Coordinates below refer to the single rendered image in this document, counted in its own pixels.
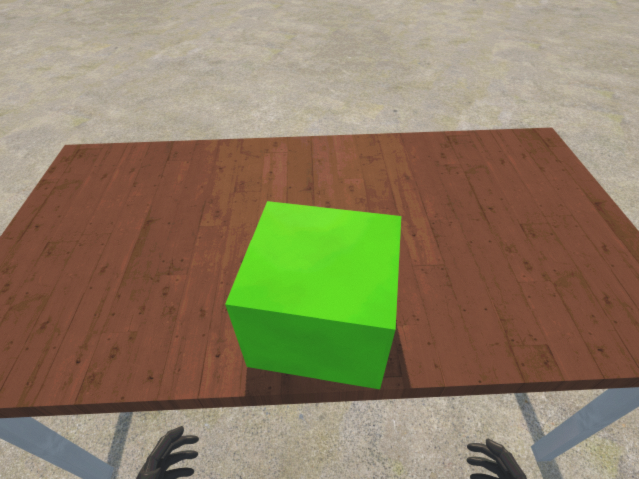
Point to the robot right hand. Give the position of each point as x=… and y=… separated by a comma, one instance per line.
x=505, y=466

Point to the table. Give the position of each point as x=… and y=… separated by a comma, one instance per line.
x=518, y=273

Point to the carton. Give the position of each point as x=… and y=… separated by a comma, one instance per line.
x=316, y=293

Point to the robot left hand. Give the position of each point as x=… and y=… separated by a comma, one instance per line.
x=160, y=458

